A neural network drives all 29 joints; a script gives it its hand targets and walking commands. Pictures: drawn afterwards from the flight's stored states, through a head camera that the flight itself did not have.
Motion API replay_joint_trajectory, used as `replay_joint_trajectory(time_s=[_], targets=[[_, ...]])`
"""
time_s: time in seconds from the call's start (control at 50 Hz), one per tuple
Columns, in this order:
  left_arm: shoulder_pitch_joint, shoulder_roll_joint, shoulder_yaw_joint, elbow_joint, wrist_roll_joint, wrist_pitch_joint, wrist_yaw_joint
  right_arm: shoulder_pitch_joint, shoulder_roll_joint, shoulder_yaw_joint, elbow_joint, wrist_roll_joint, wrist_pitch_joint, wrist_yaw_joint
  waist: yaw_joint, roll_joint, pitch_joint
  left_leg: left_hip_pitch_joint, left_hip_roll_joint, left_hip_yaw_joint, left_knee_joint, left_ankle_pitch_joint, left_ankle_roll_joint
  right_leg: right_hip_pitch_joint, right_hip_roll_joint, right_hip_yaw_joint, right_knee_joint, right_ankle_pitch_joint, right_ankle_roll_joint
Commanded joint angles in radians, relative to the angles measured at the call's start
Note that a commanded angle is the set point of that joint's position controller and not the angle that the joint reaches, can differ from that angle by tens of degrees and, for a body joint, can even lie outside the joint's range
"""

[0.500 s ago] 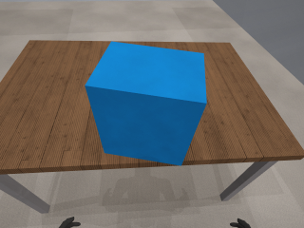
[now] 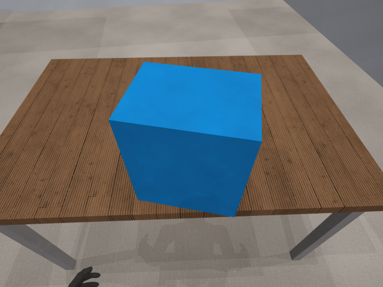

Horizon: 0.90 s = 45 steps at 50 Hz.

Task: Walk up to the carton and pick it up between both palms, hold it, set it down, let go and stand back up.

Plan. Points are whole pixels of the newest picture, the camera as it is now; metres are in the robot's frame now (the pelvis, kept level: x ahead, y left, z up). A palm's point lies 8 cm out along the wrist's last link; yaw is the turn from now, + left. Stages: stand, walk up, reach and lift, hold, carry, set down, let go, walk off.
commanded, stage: walk up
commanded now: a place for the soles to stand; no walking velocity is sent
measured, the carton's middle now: (192, 144) +0.42 +0.01 +0.05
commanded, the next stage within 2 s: none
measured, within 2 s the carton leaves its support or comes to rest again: neither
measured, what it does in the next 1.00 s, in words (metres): shifts its weight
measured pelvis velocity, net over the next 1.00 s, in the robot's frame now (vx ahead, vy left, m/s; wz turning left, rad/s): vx -0.04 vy -0.04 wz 0.06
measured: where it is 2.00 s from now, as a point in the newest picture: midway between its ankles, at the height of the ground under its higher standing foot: outside the picture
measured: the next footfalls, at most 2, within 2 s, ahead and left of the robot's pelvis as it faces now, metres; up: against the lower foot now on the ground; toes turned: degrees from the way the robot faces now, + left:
left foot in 1.26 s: -0.01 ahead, +0.07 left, +0.00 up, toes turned +4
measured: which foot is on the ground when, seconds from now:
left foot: down 0.00-0.96, up 0.98-1.00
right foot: down 0.00-1.00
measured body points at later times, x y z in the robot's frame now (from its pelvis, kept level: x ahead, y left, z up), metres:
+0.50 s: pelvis +0.00 +0.01 +0.00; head +0.02 +0.02 +0.45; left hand +0.10 +0.29 -0.11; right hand +0.13 -0.24 -0.11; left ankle +0.03 +0.14 -0.73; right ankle -0.02 -0.10 -0.73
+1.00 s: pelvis -0.04 -0.04 -0.02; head +0.00 -0.04 +0.43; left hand +0.06 +0.25 -0.12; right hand +0.08 -0.33 -0.12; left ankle +0.02 +0.13 -0.72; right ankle -0.04 -0.13 -0.73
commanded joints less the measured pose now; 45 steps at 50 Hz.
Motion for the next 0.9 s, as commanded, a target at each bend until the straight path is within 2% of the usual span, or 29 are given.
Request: replay_joint_trajectory(time_s=[0.0, 0.14, 0.34, 0.52, 0.64, 0.66, 0.68, 0.7, 0.72, 0.76, 0.8, 0.84, 0.86, 0.88], targets=[[-0.004, 0.159, 0.055, -0.085, 0.003, -0.012, 0.006, 0.004, -0.149, -0.043, -0.096, 0.0, -0.02, -0.004, 0.01, 0.001, -0.044, 0.001, 0.066, -0.066, -0.033, 0.241, 0.083, 0.012, -0.112, 0.097, -0.08, 0.199, -0.034], [-0.001, 0.143, 0.052, -0.086, 0.007, -0.007, 0.005, -0.019, -0.165, -0.044, -0.129, 0.005, -0.018, -0.004, 0.015, 0.075, -0.069, -0.043, 0.112, -0.155, -0.079, 0.24, 0.121, 0.048, -0.093, 0.094, -0.025, 0.18, -0.016], [-0.007, 0.146, 0.05, -0.083, 0.006, -0.018, -0.001, -0.032, -0.166, -0.044, -0.154, 0.009, -0.013, -0.001, 0.005, 0.018, -0.078, -0.021, 0.086, -0.141, -0.06, 0.193, 0.116, 0.024, -0.106, 0.095, -0.05, 0.17, -0.02], [0.007, 0.164, 0.055, -0.083, 0.004, -0.02, -0.003, -0.04, -0.158, -0.043, -0.152, 0.003, -0.009, 0.002, 0.002, -0.036, -0.034, -0.03, 0.04, -0.107, -0.035, 0.099, 0.1, -0.03, -0.135, 0.11, -0.104, 0.05, -0.039], [0.009, 0.176, 0.058, -0.086, 0.003, -0.016, -0.002, -0.033, -0.154, -0.046, -0.148, 0.0, -0.01, 0.002, 0.001, -0.035, -0.009, -0.033, 0.024, -0.098, -0.019, 0.097, 0.095, -0.055, -0.149, 0.105, -0.117, -0.007, -0.049], [-0.008, 0.204, 0.067, -0.09, 0.007, 0.001, -0.012, -0.016, -0.19, -0.064, -0.151, 0.0, -0.012, -0.014, 0.005, -0.04, 0.019, -0.049, 0.048, -0.115, -0.005, 0.165, 0.109, -0.068, -0.123, 0.083, -0.052, 0.093, -0.051], [-0.003, 0.196, 0.066, -0.1, 0.009, 0.008, -0.016, -0.003, -0.209, -0.069, -0.149, -0.003, -0.014, -0.021, 0.003, -0.008, -0.007, -0.042, 0.079, -0.159, -0.019, 0.207, 0.127, -0.055, -0.105, 0.067, 0.004, 0.149, -0.042], [0.001, 0.189, 0.067, -0.111, 0.011, 0.013, -0.018, 0.005, -0.224, -0.074, -0.149, -0.004, -0.015, -0.026, 0.002, 0.025, -0.022, -0.041, 0.119, -0.224, -0.048, 0.214, 0.157, -0.059, -0.083, 0.058, 0.063, 0.151, -0.028], [0.004, 0.178, 0.066, -0.114, 0.012, 0.018, -0.019, 0.019, -0.242, -0.08, -0.15, -0.006, -0.014, -0.031, -0.005, 0.066, -0.03, -0.051, 0.171, -0.314, -0.093, 0.196, 0.205, -0.068, -0.053, 0.062, 0.137, 0.118, -0.011], [0.018, 0.159, 0.065, -0.115, 0.019, 0.028, -0.02, 0.019, -0.265, -0.091, -0.153, -0.011, -0.006, -0.038, -0.005, 0.135, -0.017, -0.059, 0.25, -0.418, -0.158, 0.145, 0.278, -0.112, -0.01, 0.061, 0.216, -0.066, 0.006], [0.038, 0.157, 0.07, -0.119, 0.027, 0.028, -0.018, -0.003, -0.266, -0.095, -0.16, -0.018, 0.0, -0.04, 0.0, 0.168, -0.034, -0.062, 0.281, -0.443, -0.172, 0.124, 0.299, -0.131, -0.022, 0.103, 0.286, -0.151, 0.009], [0.084, 0.158, 0.074, -0.117, 0.025, 0.021, -0.016, -0.057, -0.267, -0.098, -0.175, -0.017, 0.003, -0.04, 0.028, 0.194, -0.06, -0.045, 0.265, -0.378, -0.133, 0.12, 0.27, -0.127, -0.04, 0.122, 0.25, -0.136, 0.004], [0.112, 0.156, 0.076, -0.111, 0.024, 0.015, -0.016, -0.088, -0.26, -0.097, -0.177, -0.017, 0.006, -0.038, 0.047, 0.192, -0.073, -0.057, 0.232, -0.327, -0.093, 0.131, 0.237, -0.083, -0.047, 0.12, 0.159, -0.084, -0.001], [0.141, 0.159, 0.078, -0.103, 0.024, 0.007, -0.016, -0.108, -0.238, -0.092, -0.178, -0.014, 0.009, -0.033, 0.066, 0.152, -0.085, -0.098, 0.172, -0.253, -0.028, 0.122, 0.187, -0.005, -0.057, 0.125, 0.029, 0.002, -0.005]])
